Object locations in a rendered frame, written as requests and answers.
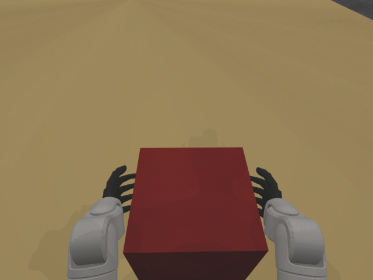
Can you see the robot right hand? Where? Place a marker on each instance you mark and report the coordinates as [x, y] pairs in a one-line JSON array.
[[270, 189]]

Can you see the carton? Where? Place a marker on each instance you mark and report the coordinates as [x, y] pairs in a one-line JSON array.
[[193, 216]]

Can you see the left robot forearm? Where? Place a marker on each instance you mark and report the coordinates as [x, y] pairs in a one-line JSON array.
[[93, 243]]

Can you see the right robot forearm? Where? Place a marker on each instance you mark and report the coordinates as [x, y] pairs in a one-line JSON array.
[[299, 243]]

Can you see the robot left hand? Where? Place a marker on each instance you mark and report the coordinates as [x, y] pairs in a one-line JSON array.
[[113, 188]]

